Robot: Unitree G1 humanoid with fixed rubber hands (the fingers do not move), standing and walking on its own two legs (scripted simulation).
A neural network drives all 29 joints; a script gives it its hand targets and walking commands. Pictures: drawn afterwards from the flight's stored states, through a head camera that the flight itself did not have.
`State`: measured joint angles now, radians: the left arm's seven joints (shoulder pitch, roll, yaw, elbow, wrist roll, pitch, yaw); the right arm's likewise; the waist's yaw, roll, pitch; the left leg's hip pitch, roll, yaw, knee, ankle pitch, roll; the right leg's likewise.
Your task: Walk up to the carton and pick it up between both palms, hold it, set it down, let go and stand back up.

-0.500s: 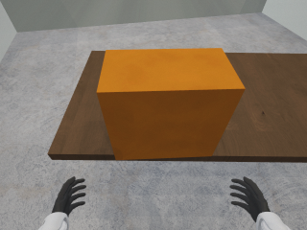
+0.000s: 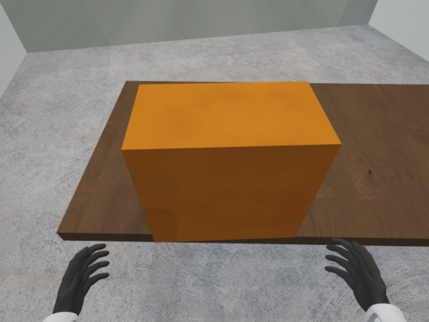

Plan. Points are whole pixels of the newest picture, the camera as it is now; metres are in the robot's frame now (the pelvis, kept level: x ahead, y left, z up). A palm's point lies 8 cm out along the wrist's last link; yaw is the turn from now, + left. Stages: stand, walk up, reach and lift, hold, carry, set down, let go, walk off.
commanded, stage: reach and lift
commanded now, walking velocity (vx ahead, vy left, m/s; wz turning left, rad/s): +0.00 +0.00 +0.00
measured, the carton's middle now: (224, 168) +0.39 +0.00 +0.07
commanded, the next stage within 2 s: none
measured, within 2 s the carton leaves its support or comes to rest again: neither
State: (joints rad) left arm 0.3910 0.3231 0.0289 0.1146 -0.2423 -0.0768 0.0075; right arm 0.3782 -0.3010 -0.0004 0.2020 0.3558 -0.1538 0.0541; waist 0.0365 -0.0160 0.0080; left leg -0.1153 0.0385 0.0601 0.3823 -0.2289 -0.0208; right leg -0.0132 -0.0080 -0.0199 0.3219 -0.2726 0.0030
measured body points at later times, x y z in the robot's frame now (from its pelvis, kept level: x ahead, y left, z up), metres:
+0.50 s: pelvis -0.04 -0.02 +0.00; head -0.04 -0.02 +0.45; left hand +0.24 +0.26 +0.07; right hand +0.25 -0.25 +0.06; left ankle -0.01 +0.12 -0.75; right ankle -0.06 -0.12 -0.75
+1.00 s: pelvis -0.05 -0.01 +0.00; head -0.01 +0.00 +0.45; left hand +0.32 +0.26 +0.13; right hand +0.31 -0.26 +0.12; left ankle -0.01 +0.12 -0.75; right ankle -0.06 -0.12 -0.75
